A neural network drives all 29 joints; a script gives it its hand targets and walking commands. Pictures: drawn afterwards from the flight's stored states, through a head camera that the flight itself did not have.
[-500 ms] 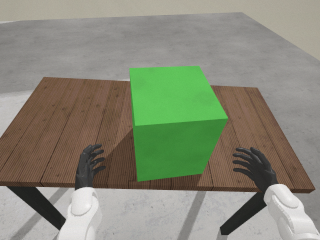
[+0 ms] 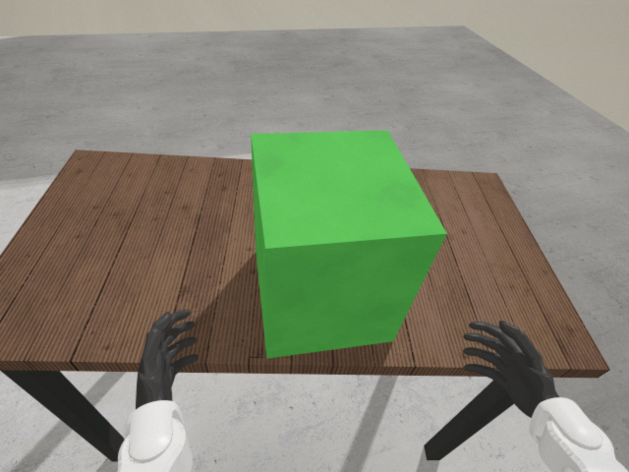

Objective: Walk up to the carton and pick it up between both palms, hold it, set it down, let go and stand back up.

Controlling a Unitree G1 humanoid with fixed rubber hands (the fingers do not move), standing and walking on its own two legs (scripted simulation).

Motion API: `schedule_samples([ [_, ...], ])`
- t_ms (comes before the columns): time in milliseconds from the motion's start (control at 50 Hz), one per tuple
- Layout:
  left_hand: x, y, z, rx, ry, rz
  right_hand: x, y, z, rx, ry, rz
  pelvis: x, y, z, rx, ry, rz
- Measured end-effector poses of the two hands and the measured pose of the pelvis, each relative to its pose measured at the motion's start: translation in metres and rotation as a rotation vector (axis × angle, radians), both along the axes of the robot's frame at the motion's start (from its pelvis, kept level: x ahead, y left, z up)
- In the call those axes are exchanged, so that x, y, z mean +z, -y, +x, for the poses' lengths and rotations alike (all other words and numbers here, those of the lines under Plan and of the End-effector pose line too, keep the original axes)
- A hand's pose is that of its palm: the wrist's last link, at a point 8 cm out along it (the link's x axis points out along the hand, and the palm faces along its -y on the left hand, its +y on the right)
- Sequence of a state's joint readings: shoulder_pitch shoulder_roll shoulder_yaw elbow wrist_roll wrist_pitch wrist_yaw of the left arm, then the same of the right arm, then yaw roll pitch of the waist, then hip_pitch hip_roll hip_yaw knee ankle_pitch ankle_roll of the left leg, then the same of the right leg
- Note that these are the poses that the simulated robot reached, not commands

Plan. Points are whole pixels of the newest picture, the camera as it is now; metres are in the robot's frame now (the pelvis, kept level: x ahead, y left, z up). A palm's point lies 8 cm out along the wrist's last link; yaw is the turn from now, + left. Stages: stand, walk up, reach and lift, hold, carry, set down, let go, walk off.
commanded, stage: set down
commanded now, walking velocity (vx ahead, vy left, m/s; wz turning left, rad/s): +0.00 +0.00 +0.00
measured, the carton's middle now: (327, 244) +0.41 +0.01 +0.06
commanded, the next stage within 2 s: let go in 1.88 s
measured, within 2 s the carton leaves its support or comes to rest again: neither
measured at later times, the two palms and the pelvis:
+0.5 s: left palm (156, 394) +0.19 +0.20 +0.01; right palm (518, 408) +0.21 -0.24 +0.00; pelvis +0.02 +0.00 +0.00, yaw +0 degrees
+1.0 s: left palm (153, 405) +0.18 +0.21 +0.00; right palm (505, 411) +0.21 -0.23 +0.00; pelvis +0.02 +0.00 +0.00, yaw +0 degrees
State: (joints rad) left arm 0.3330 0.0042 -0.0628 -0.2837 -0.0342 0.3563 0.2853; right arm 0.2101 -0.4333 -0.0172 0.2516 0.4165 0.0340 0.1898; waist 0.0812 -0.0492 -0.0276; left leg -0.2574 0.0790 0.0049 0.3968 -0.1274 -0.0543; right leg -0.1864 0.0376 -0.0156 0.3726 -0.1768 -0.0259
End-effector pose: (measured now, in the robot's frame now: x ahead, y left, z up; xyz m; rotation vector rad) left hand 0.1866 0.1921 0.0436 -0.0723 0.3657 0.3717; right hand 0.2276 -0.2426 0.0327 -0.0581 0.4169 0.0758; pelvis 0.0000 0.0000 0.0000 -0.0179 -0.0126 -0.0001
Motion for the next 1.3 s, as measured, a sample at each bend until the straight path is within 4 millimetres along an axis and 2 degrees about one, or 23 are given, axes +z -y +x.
schedule_samples([
  [140,-0.002,-0.004,0.008,-0.013,-0.011,0.011,-0.005,-0.005,0.006,-0.004,-0.013,0.015,0.000,-0.002,0.008,0.002,-0.011,0.002],
  [260,-0.004,-0.004,0.012,-0.034,-0.009,0.012,-0.015,-0.005,0.001,-0.025,-0.036,0.028,0.001,-0.002,0.016,0.003,-0.022,0.004],
  [460,-0.026,-0.008,0.006,-0.063,-0.074,0.027,-0.029,-0.002,-0.014,-0.080,-0.064,0.034,0.001,-0.001,0.024,0.003,-0.032,0.005],
  [660,-0.043,-0.013,0.000,-0.087,-0.132,0.036,-0.034,-0.012,-0.015,-0.080,-0.064,0.031,0.001,-0.002,0.025,0.004,-0.033,0.006],
  [1300,-0.045,-0.021,-0.002,-0.188,-0.107,0.045,-0.035,-0.021,-0.016,-0.074,-0.055,-0.067,0.001,-0.011,0.013,0.008,-0.009,0.004],
])
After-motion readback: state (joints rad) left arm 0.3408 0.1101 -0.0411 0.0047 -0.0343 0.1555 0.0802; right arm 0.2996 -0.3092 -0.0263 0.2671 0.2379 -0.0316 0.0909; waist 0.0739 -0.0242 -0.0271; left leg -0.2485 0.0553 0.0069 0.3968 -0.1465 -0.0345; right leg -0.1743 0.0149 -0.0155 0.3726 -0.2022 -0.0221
